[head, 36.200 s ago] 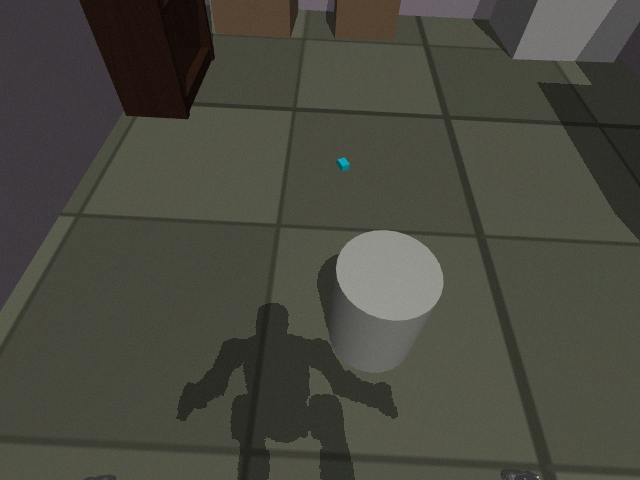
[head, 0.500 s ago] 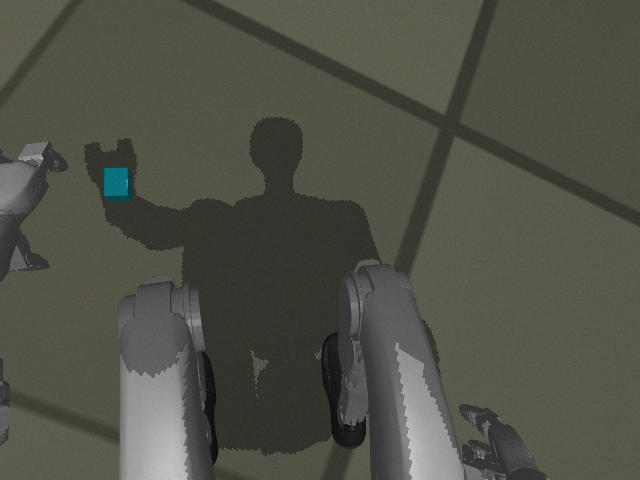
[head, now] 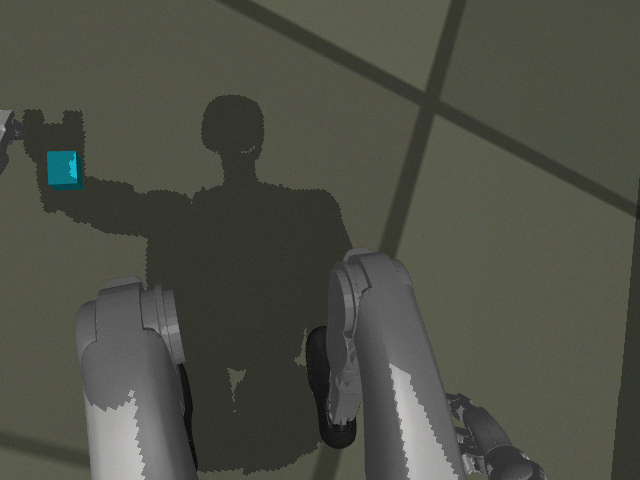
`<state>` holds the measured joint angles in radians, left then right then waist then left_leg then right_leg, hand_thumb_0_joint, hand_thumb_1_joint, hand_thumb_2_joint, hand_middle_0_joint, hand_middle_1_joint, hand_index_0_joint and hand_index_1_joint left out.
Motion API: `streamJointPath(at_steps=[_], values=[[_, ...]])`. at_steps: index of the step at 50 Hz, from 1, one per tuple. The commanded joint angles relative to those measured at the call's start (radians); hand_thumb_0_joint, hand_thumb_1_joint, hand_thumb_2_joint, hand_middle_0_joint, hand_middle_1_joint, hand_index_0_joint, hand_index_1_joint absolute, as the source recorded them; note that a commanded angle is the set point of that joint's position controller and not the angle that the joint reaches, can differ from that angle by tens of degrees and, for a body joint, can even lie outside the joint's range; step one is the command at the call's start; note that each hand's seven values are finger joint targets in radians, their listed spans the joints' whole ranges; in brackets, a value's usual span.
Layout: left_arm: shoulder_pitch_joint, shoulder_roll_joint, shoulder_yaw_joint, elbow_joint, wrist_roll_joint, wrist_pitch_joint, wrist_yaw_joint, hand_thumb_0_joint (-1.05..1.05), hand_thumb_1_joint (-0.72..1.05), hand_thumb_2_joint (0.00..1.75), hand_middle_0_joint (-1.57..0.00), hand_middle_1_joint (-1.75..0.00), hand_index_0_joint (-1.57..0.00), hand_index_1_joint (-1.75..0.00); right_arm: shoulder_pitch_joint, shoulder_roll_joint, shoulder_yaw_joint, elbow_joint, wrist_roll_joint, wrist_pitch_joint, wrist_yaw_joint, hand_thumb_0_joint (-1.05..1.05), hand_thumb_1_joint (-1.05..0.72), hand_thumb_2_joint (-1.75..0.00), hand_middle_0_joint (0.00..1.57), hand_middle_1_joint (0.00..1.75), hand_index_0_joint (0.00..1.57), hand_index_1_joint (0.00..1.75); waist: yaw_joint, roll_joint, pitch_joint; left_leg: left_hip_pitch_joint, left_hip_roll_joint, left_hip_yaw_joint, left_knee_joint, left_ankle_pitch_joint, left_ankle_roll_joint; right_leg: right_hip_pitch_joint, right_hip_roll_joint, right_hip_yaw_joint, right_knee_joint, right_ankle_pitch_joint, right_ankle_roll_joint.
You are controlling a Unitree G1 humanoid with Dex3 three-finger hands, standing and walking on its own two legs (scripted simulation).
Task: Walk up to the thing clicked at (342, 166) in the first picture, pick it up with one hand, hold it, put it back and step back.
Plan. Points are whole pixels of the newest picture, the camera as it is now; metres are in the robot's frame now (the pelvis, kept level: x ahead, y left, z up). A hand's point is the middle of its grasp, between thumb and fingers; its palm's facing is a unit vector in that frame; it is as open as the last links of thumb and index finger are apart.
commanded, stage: rise first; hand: left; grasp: from above
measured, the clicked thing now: (65, 170) +0.52 +0.30 -0.31
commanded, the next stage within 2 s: none
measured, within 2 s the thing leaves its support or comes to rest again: neither
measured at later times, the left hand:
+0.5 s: hand out of the picture +0.46 +0.33 -0.18, palm faces -0.47 -0.05 -0.88, open 14.2 cm
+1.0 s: hand (7, 176) +0.47 +0.33 -0.20, palm faces -0.46 -0.06 -0.89, open 14.3 cm
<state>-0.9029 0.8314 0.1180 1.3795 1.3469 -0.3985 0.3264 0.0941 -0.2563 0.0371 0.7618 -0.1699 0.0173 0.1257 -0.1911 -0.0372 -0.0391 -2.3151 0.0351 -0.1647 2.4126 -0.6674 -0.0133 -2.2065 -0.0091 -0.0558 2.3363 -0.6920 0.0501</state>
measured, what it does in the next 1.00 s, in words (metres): stands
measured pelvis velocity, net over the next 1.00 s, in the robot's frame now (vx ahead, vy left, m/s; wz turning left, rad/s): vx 0.01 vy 0.00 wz -0.05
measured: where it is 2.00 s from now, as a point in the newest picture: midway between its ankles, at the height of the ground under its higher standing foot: (257, 424)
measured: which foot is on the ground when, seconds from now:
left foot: down 0.00-1.00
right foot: down 0.00-1.00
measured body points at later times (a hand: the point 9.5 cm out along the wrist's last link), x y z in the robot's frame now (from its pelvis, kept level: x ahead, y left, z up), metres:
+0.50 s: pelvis +0.01 +0.00 -0.01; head +0.26 +0.08 +0.35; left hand +0.48 +0.33 -0.13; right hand +0.07 -0.28 -0.11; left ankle +0.08 +0.13 -0.30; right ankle +0.10 -0.13 -0.30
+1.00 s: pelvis +0.01 +0.00 -0.02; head +0.26 +0.09 +0.34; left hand +0.49 +0.33 -0.15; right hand +0.06 -0.27 -0.11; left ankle +0.08 +0.13 -0.30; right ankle +0.10 -0.13 -0.30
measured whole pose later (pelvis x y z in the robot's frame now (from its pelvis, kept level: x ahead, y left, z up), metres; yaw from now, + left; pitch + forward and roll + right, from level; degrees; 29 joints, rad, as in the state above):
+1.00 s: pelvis +0.01 +0.00 -0.02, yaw -3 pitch +32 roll -11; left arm -1.00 0.92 0.12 1.50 1.36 -0.35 0.39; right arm 0.11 -0.27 0.13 0.73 -0.21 -0.01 0.15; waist -0.27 -0.06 0.02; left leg -2.37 0.03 -0.21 2.49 -0.69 -0.02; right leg -2.25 0.01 -0.08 2.38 -0.70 0.06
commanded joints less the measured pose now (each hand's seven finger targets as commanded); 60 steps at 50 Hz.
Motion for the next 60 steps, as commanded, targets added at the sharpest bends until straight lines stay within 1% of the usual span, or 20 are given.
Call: streamJointPath(at_steps=[1,6,12,18,20,21,26,29,32,34,35,38,42,45,49,51,53,54,58,60], values=[[-0.316,0.278,0.049,-0.109,-0.019,0.013,0.065,0.0,-0.51,0.98,-0.05,-0.95,-0.06,-0.94,0.197,-0.261,-0.077,-0.015,-0.008,-0.006,-0.015,0.0,-0.9,-0.9,0.2,0.3,0.2,0.3,-0.009,0.319,-0.647,0.566,-0.021,0.109,-0.237,0.153,0.036,0.219,0.041,-0.11,-0.228,0.178,-0.077],[-0.334,0.293,0.055,-0.102,-0.013,0.034,0.082,0.0,-0.52,0.99,-0.05,-0.95,-0.06,-0.94,0.203,-0.262,-0.068,-0.011,-0.019,-0.01,-0.011,0.0,-0.9,-0.9,0.2,0.3,0.2,0.3,-0.013,0.343,-0.673,0.563,-0.02,0.106,-0.222,0.175,0.033,0.218,0.045,-0.114,-0.203,0.2,-0.078],[-0.295,0.313,0.059,-0.078,-0.028,0.049,0.062,0.0,-0.52,0.98,-0.05,-0.96,-0.06,-0.95,0.201,-0.261,-0.055,-0.013,-0.025,-0.009,-0.008,0.0,-0.9,-0.9,0.2,0.3,0.2,0.3,-0.013,0.305,-0.643,0.499,-0.025,0.113,-0.204,0.156,0.04,0.255,0.046,-0.106,-0.209,0.194,-0.073],[-0.304,0.321,0.055,-0.082,-0.034,0.039,0.056,0.0,-0.52,0.98,-0.05,-0.96,-0.06,-0.95,0.204,-0.266,-0.047,-0.017,-0.028,-0.004,-0.004,0.0,-0.9,-0.9,0.2,0.3,0.2,0.3,-0.023,0.312,-0.645,0.494,-0.021,0.106,-0.184,0.175,0.039,0.259,0.05,-0.11,-0.198,0.215,-0.072],[-0.308,0.339,0.068,-0.096,-0.036,0.033,0.056,0.0,-0.52,0.98,-0.05,-0.96,-0.06,-0.95,0.207,-0.269,-0.041,-0.017,-0.036,-0.003,-0.003,0.0,-0.9,-0.9,0.2,0.3,0.2,0.3,-0.024,0.324,-0.651,0.497,-0.021,0.107,-0.176,0.192,0.04,0.278,0.049,-0.109,-0.2,0.231,-0.068],[-0.297,0.329,0.061,-0.089,-0.035,0.033,0.052,0.0,-0.6,1.06,-0.06,-0.91,-0.03,-0.94,0.21,-0.269,-0.042,-0.016,-0.034,-0.001,-0.004,0.0,-0.9,-0.9,0.2,0.3,0.2,0.3,-0.023,0.313,-0.655,0.499,-0.021,0.103,-0.177,0.192,0.04,0.27,0.051,-0.111,-0.196,0.229,-0.07],[-0.332,0.329,0.065,-0.097,-0.04,0.025,0.07,0.0,-0.54,1.0,-0.05,-0.96,-0.05,-0.96,0.21,-0.279,-0.038,-0.015,-0.034,0.001,0.001,0.0,-0.9,-0.9,0.2,0.3,0.2,0.3,-0.032,0.358,-0.654,0.54,-0.016,0.092,-0.18,0.207,0.032,0.231,0.053,-0.125,-0.178,0.233,-0.076],[-0.342,0.329,0.051,-0.075,-0.026,0.026,0.076,0.0,-0.55,1.01,-0.05,-0.96,-0.05,-0.96,0.216,-0.28,-0.03,-0.016,-0.037,-0.001,0.005,0.0,-0.9,-0.9,0.2,0.3,0.2,0.3,-0.05,0.354,-0.634,0.535,-0.014,0.087,-0.167,0.22,0.035,0.228,0.054,-0.127,-0.176,0.248,-0.074],[-0.328,0.346,0.069,-0.059,-0.024,0.032,0.088,0.0,-0.55,1.01,-0.06,-0.96,-0.05,-0.96,0.217,-0.28,-0.026,-0.018,-0.036,-0.004,0.005,0.0,-0.9,-0.9,0.2,0.3,0.2,0.3,-0.038,0.342,-0.627,0.517,-0.015,0.093,-0.165,0.208,0.037,0.24,0.054,-0.121,-0.183,0.243,-0.072],[-0.34,0.336,0.057,-0.059,-0.022,0.034,0.091,0.0,-0.55,1.01,-0.05,-0.96,-0.05,-0.96,0.21,-0.283,-0.027,-0.018,-0.037,-0.008,0.004,0.0,-0.9,-0.9,0.2,0.3,0.2,0.3,-0.042,0.375,-0.631,0.53,-0.013,0.091,-0.174,0.189,0.031,0.22,0.056,-0.126,-0.179,0.224,-0.076],[-0.351,0.327,0.045,-0.054,-0.02,0.036,0.09,0.0,-0.55,1.01,-0.05,-0.96,-0.05,-0.97,0.21,-0.281,-0.026,-0.022,-0.037,-0.01,0.006,0.0,-0.9,-0.9,0.2,0.3,0.2,0.3,-0.054,0.374,-0.614,0.526,-0.012,0.088,-0.175,0.176,0.031,0.21,0.057,-0.13,-0.179,0.212,-0.078],[-0.368,0.348,0.056,-0.048,-0.016,0.04,0.097,0.0,-0.54,1.01,-0.05,-0.97,-0.05,-0.97,0.21,-0.284,-0.022,-0.021,-0.035,-0.014,0.004,0.0,-0.9,-0.9,0.2,0.3,0.2,0.3,-0.054,0.381,-0.616,0.524,-0.014,0.085,-0.179,0.168,0.029,0.202,0.056,-0.134,-0.171,0.206,-0.079],[-0.387,0.345,0.043,-0.032,-0.009,0.041,0.101,0.0,-0.54,1.01,-0.05,-0.97,-0.05,-0.97,0.215,-0.284,-0.011,-0.025,-0.039,-0.016,0.005,0.0,-0.9,-0.9,0.2,0.3,0.2,0.3,-0.074,0.357,-0.615,0.496,-0.015,0.085,-0.165,0.17,0.034,0.229,0.057,-0.133,-0.178,0.221,-0.074],[-0.36,0.341,0.034,0.007,-0.008,0.046,0.098,0.0,-0.55,1.01,-0.06,-0.98,-0.05,-0.98,0.217,-0.284,-0.004,-0.025,-0.04,-0.02,0.005,0.0,-0.9,-0.9,0.2,0.3,0.2,0.3,-0.073,0.357,-0.582,0.483,-0.017,0.085,-0.173,0.161,0.034,0.222,0.057,-0.132,-0.181,0.213,-0.075],[-0.378,0.356,0.037,-0.005,-0.009,0.049,0.099,0.0,-0.55,1.01,-0.06,-0.97,-0.05,-0.97,0.218,-0.291,0.004,-0.03,-0.041,-0.025,0.003,0.0,-0.9,-0.9,0.2,0.3,0.2,0.3,-0.076,0.38,-0.601,0.513,-0.013,0.082,-0.166,0.182,0.032,0.224,0.057,-0.134,-0.176,0.229,-0.074],[-0.381,0.358,0.034,0.004,-0.011,0.05,0.098,0.0,-0.55,1.01,-0.06,-0.97,-0.05,-0.97,0.218,-0.289,0.006,-0.032,-0.038,-0.029,0.005,0.0,-0.9,-0.9,0.2,0.3,0.2,0.3,-0.086,0.369,-0.569,0.493,-0.013,0.079,-0.17,0.168,0.033,0.219,0.058,-0.136,-0.176,0.222,-0.075],[-0.404,0.402,0.054,-0.034,-0.005,0.045,0.102,0.0,-0.55,1.02,-0.06,-0.96,-0.05,-0.97,0.221,-0.294,0.01,-0.038,-0.041,-0.027,0.004,0.0,-0.9,-0.9,0.2,0.3,0.2,0.3,-0.077,0.399,-0.626,0.515,-0.012,0.081,-0.165,0.187,0.031,0.245,0.058,-0.136,-0.176,0.236,-0.074],[-0.382,0.394,0.049,-0.016,-0.005,0.046,0.099,0.0,-0.55,1.01,-0.06,-0.97,-0.05,-0.98,0.222,-0.292,0.011,-0.038,-0.04,-0.027,0.005,0.0,-0.9,-0.9,0.2,0.3,0.2,0.3,-0.071,0.398,-0.632,0.518,-0.011,0.082,-0.161,0.196,0.032,0.246,0.059,-0.133,-0.172,0.244,-0.075],[-0.381,0.383,0.04,0.021,-0.015,0.044,0.094,0.0,-0.55,1.01,-0.06,-0.97,-0.05,-0.97,0.223,-0.296,0.018,-0.038,-0.043,-0.026,0.005,0.0,-0.9,-0.9,0.2,0.3,0.2,0.3,-0.093,0.377,-0.574,0.496,-0.011,0.075,-0.163,0.181,0.033,0.225,0.058,-0.14,-0.173,0.232,-0.073],[-0.381,0.405,0.044,0.008,-0.007,0.038,0.091,0.0,-0.56,1.02,-0.06,-0.96,-0.05,-0.97,0.216,-0.299,0.024,-0.038,-0.045,-0.025,0.003,0.0,-0.9,-0.9,0.2,0.3,0.2,0.3,-0.084,0.405,-0.579,0.504,-0.011,0.075,-0.169,0.172,0.03,0.225,0.06,-0.14,-0.174,0.221,-0.075]])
